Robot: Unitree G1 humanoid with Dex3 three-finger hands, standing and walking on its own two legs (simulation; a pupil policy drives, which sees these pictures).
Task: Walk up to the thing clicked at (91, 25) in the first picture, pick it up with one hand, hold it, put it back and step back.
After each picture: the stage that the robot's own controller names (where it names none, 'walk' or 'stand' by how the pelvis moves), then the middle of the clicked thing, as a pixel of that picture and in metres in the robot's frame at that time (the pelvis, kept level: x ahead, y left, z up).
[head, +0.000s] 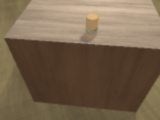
stand; (91, 25) +0.74 -0.04 +0.01
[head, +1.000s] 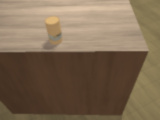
walk; (54, 30) +0.63 +0.17 +0.05
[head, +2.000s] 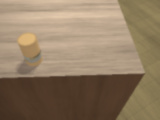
stand; (31, 50) +0.47 +0.21 +0.05
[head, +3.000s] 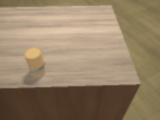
stand; (35, 62) +0.48 +0.21 +0.01
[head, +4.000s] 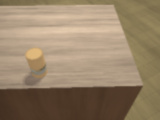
stand; (37, 63) +0.47 +0.20 +0.01
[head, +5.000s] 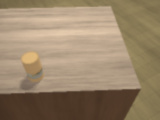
stand; (33, 67) +0.45 +0.21 +0.01
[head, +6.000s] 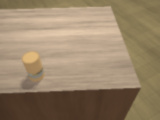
stand; (34, 67) +0.46 +0.21 +0.01
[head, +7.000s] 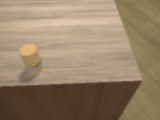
rise first; (31, 59) +0.46 +0.22 +0.01
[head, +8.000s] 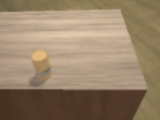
rise first; (42, 65) +0.46 +0.21 +0.02
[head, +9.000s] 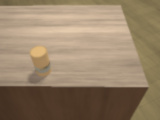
go down; (41, 61) +0.47 +0.20 +0.02
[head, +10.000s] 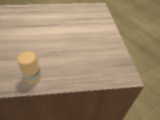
go down; (30, 67) +0.44 +0.19 +0.04
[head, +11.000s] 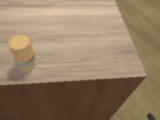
close in; (23, 53) +0.45 +0.19 +0.06
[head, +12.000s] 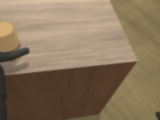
close; (8, 42) +0.47 +0.21 +0.08
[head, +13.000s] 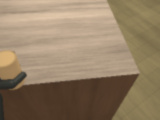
lift; (10, 70) +0.39 +0.23 +0.07
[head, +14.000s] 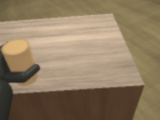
lift; (21, 63) +0.32 +0.18 +0.21
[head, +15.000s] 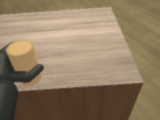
hold; (25, 63) +0.33 +0.17 +0.19
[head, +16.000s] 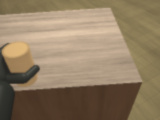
hold; (21, 65) +0.33 +0.19 +0.18
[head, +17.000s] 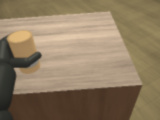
crouch; (25, 52) +0.37 +0.18 +0.20
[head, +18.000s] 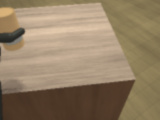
lower; (8, 29) +0.46 +0.22 +0.20
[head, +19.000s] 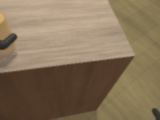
lower; (0, 33) +0.50 +0.22 +0.09
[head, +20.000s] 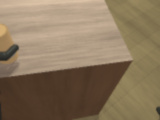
lower; (2, 44) +0.47 +0.22 +0.08
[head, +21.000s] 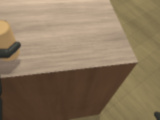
lower; (4, 41) +0.48 +0.22 +0.08
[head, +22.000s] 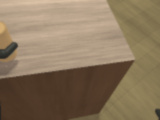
lower; (1, 42) +0.48 +0.22 +0.08
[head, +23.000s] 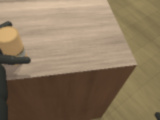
open; (12, 47) +0.47 +0.20 +0.08
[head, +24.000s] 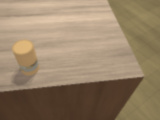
sink last; (26, 58) +0.45 +0.19 +0.06
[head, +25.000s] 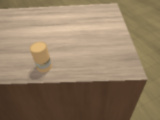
stand; (41, 57) +0.49 +0.21 +0.05
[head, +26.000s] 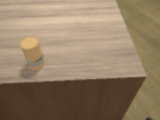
stand; (33, 53) +0.47 +0.20 +0.06
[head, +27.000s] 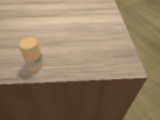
stand; (32, 54) +0.46 +0.20 +0.07
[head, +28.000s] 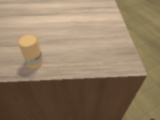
stand; (31, 52) +0.47 +0.20 +0.08
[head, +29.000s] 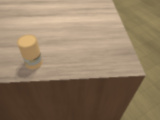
stand; (30, 52) +0.47 +0.20 +0.08
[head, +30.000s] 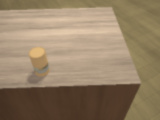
stand; (39, 62) +0.49 +0.20 +0.02
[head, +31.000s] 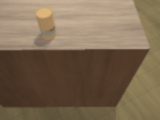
walk; (46, 24) +0.59 +0.16 +0.05
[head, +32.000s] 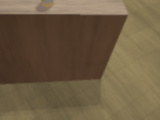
walk; out of the picture +0.82 +0.17 +0.03
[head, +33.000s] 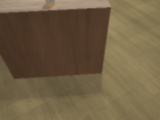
stand; out of the picture +1.08 +0.27 +0.03
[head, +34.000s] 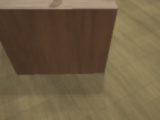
stand; out of the picture +1.10 +0.19 +0.02
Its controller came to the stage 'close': yes
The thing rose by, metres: 0.23
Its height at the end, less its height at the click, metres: +0.00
